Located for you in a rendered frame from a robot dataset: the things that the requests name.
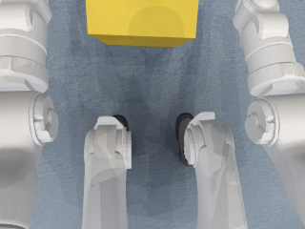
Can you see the right robot forearm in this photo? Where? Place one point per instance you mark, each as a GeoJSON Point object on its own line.
{"type": "Point", "coordinates": [268, 49]}

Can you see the left robot forearm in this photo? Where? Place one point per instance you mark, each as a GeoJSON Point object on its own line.
{"type": "Point", "coordinates": [24, 45]}

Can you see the carton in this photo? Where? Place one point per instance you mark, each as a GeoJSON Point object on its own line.
{"type": "Point", "coordinates": [142, 23]}

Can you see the right robot thigh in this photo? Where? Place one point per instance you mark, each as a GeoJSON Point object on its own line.
{"type": "Point", "coordinates": [220, 202]}

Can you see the right robot foot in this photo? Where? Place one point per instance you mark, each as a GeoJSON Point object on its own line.
{"type": "Point", "coordinates": [181, 125]}

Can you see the robot left upper arm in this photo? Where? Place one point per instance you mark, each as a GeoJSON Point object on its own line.
{"type": "Point", "coordinates": [27, 122]}

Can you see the robot right upper arm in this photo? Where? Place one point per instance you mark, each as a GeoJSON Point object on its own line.
{"type": "Point", "coordinates": [277, 122]}

